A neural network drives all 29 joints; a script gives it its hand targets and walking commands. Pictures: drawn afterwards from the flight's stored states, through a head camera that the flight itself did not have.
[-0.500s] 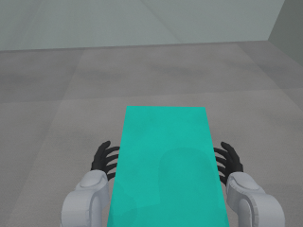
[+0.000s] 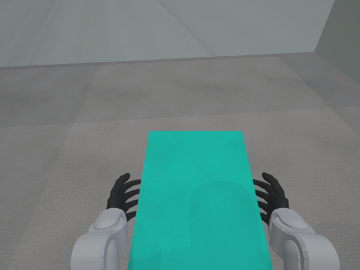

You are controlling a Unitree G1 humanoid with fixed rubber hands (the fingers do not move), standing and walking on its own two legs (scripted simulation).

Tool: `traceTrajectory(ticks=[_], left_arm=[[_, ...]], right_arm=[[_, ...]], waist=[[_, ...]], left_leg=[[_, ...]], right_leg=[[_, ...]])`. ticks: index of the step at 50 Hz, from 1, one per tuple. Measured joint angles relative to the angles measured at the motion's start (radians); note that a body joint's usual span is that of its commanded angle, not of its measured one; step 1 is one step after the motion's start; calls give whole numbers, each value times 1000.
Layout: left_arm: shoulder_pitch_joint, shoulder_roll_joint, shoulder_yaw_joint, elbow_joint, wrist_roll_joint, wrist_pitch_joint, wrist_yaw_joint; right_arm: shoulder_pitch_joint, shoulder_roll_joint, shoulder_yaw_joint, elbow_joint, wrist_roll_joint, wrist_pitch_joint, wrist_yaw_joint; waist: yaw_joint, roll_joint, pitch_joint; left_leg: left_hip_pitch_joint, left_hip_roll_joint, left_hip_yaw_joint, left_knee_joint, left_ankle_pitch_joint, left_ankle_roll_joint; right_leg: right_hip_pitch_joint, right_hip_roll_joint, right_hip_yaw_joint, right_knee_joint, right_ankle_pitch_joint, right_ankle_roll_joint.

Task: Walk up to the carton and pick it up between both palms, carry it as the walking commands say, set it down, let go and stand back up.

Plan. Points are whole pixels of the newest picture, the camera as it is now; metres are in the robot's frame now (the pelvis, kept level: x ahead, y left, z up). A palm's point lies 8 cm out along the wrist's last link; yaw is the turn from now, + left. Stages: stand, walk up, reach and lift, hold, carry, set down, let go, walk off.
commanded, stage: carry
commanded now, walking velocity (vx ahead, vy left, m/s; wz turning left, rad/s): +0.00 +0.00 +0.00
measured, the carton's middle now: (194, 213) +0.26 +0.00 +0.02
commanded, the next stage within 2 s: none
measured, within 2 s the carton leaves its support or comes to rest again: neither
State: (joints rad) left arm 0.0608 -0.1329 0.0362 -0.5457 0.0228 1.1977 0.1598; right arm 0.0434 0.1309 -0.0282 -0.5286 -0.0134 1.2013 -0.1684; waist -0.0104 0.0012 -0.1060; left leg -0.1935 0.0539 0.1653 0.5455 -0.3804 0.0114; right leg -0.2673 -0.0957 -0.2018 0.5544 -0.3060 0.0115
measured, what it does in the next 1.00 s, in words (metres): shifts its weight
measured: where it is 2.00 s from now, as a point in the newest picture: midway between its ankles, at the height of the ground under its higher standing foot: outside the picture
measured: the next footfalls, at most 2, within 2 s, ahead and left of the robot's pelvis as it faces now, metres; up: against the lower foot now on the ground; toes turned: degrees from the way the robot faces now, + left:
right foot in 1.44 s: -0.29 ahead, -0.07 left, +0.00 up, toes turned -11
left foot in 1.82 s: -0.48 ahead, +0.20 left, +0.00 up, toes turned +5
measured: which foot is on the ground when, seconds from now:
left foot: down 0.00-1.00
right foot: down 0.00-1.00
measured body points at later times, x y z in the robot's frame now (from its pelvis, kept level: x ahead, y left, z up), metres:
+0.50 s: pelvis -0.04 -0.01 +0.00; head -0.06 +0.00 +0.45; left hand +0.20 +0.15 +0.09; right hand +0.21 -0.15 +0.09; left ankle -0.06 +0.10 -0.73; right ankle -0.01 -0.12 -0.73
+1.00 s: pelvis -0.13 +0.00 -0.02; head -0.11 +0.01 +0.43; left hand +0.12 +0.15 +0.06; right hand +0.12 -0.15 +0.07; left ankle -0.06 +0.10 -0.73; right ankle -0.01 -0.12 -0.73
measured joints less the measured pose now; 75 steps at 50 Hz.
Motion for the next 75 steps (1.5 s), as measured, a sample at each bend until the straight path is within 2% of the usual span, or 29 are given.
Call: traceTrajectory(ticks=[15, 30, 40, 47, 53, 58, 60, 62, 63, 65, 67, 69, 71, 72, 73, 75], left_arm=[[-16, 2, 6, 18, 1, -3, 0], [-29, 3, 6, 31, 4, -14, -2], [-53, 4, 3, 15, 0, -22, -1], [-56, 4, -2, -8, 0, -20, -2], [-52, 4, -8, -22, 3, -15, -4], [-63, 4, -5, -23, 14, -5, -7], [-72, 5, 0, -19, 18, 2, -8], [-80, 4, 6, -2, 18, 4, -9], [-84, 5, 6, 15, 19, 5, -10], [-83, 5, 2, 45, 20, 6, -12], [-71, 6, -1, 62, 15, -3, -14], [-60, 5, -2, 55, 9, -13, -13], [-65, 5, 10, 18, 5, -14, -12], [-74, 5, 20, 3, 5, -17, -12], [-76, 5, 26, 7, 6, -24, -13], [-69, 5, 32, 23, 8, -13, -15]], right_arm=[[-24, -2, -2, 20, -4, 2, -1], [-29, -3, -6, 26, -7, -9, 0], [-41, -3, -12, -1, -9, -20, 4], [-33, -2, -10, -29, -12, -25, 9], [-27, -2, -9, -44, -14, -21, 12], [-47, -3, -12, -34, -14, -12, 14], [-63, -4, -14, -23, -15, -6, 16], [-73, -5, -18, -9, -15, 0, 15], [-71, -4, -22, 3, -15, 0, 14], [-60, -3, -26, 21, -19, 3, 15], [-46, -1, -26, 24, -26, 4, 16], [-37, -1, -19, 13, -32, 1, 18], [-49, -2, -3, -2, -38, -9, 21], [-70, -4, 2, 2, -38, -18, 22], [-82, -4, 5, 16, -43, -25, 23], [-76, -4, 11, 36, -50, -16, 24]], waist=[[5, -2, 4], [8, -7, 16], [22, -17, 82], [29, -23, 121], [21, -27, 124], [2, -36, 122], [-9, -28, 124], [-16, 9, 124], [-12, 22, 126], [7, 37, 126], [30, 50, 119], [55, 60, 99], [82, 40, 74], [95, 34, 68], [97, 38, 68], [78, 14, 65]], left_leg=[[-20, 4, -4, -30, 58, -4], [-46, 2, -1, -29, 83, 3], [-149, 2, 3, 82, 76, 18], [-224, 5, 8, 125, 114, 32], [-276, 2, 16, 116, 168, 45], [-333, 2, 28, 170, 95, 54], [-351, 11, 31, 181, 125, 75], [-366, 40, 24, 158, 257, 99], [-367, 47, 20, 141, 284, 98], [-352, 51, 13, 62, 324, 82], [-325, 50, 9, -58, 394, 41], [-300, 41, 10, -185, 443, -26], [-321, 16, 30, -214, 385, -76], [-362, 17, 39, -156, 292, -91], [-409, 17, 10, -33, 155, -98], [-493, -25, -58, 295, -10, -99]], right_leg=[[-11, 10, -7, -46, 61, -16], [-31, 8, -4, -60, 96, -17], [-131, -11, 5, 42, 97, -20], [-198, -16, 10, 62, 147, -32], [-240, -18, 12, 28, 219, -39], [-276, -25, 20, 19, 264, -35], [-306, -22, 22, 65, 183, -18], [-375, 11, 44, 276, -41, 11], [-404, 33, 68, 416, -98, 18], [-404, 70, 84, 613, -126, 19], [-309, 98, 57, 608, -132, 10], [-145, 120, 15, 392, -180, -6], [37, 118, 4, 71, -179, -19], [61, 113, 19, -16, -111, -29], [35, 114, 25, -4, -65, -46], [4, 85, 37, 18, -26, -72]])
